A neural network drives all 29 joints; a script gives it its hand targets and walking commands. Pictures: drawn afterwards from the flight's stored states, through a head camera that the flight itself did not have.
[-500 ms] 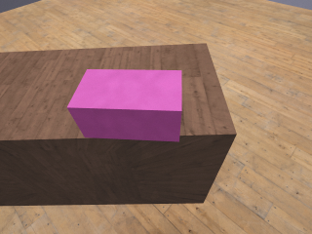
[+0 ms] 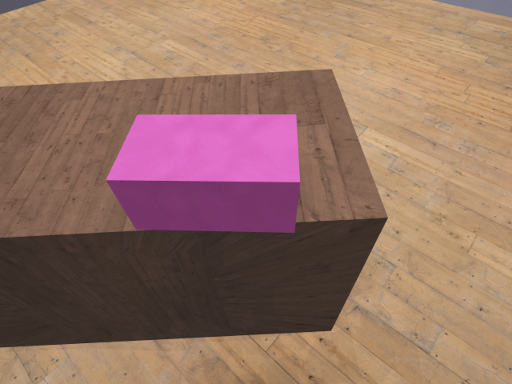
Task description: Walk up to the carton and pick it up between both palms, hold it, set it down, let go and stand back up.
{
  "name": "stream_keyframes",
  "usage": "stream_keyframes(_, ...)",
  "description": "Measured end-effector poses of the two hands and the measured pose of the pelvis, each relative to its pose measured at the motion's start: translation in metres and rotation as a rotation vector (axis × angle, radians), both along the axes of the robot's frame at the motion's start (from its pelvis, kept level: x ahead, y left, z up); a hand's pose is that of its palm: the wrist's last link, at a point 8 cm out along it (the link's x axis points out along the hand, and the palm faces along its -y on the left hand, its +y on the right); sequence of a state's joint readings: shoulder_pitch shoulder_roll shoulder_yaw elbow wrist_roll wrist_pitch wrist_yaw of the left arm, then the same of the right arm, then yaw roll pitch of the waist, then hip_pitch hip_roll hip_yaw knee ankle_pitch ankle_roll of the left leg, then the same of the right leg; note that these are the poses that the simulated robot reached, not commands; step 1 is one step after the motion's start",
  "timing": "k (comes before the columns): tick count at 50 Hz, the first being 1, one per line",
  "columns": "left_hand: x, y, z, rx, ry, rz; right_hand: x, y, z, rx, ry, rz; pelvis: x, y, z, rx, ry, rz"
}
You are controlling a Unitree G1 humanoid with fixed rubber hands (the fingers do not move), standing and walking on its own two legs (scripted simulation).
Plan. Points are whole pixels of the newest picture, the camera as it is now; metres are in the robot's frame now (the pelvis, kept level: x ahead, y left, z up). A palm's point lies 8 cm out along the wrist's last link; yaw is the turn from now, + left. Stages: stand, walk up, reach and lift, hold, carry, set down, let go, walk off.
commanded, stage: walk up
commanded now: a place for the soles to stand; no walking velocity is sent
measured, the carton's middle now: (214, 172) +0.47 +0.11 +0.04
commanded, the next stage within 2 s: none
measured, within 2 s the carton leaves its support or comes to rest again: neither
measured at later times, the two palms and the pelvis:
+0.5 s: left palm out of the picture +0.04 +0.39 -0.14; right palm out of the picture +0.06 -0.18 -0.14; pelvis +0.03 +0.11 -0.03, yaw -2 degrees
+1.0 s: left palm (62, 346) +0.20 +0.39 -0.12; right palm out of the picture +0.06 -0.04 -0.14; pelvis +0.09 +0.18 +0.00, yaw -8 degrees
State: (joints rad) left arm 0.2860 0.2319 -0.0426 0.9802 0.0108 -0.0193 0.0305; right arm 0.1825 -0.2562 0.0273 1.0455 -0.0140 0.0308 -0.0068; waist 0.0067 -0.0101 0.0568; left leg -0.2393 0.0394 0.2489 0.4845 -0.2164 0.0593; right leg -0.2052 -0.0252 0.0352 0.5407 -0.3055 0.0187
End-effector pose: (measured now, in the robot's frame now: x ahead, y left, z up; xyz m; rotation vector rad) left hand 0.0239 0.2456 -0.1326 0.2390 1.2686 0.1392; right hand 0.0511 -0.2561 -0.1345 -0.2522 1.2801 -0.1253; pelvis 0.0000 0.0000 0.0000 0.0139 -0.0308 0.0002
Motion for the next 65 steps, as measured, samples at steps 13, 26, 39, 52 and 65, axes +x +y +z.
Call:
stream_keyframes(13,-0.015,0.026,0.007,0.066,-0.017,0.027,-0.020,-0.013,0.002,-0.036,0.009,-0.010,-0.003,0.017,-0.003,-0.017,-0.002,-0.050)
stream_keyframes(26,0.027,0.149,-0.016,0.101,-0.022,0.002,0.007,0.088,-0.014,-0.033,-0.061,-0.033,0.033,0.117,-0.031,0.003,-0.012,-0.048)
stream_keyframes(39,0.175,0.144,0.008,-0.007,-0.215,-0.201,-0.034,0.186,-0.012,0.053,0.035,-0.223,0.068,0.165,-0.012,0.001,0.001,-0.134)
stream_keyframes(52,0.172,0.151,0.005,-0.067,-0.138,-0.166,0.009,0.213,0.000,0.062,-0.005,-0.190,0.089,0.184,0.002,-0.013,-0.005,-0.140)
stream_keyframes(65,0.120,0.177,-0.004,-0.020,0.067,-0.145,-0.017,0.210,0.002,0.027,0.116,-0.216,0.094,0.189,0.003,-0.012,0.005,-0.150)
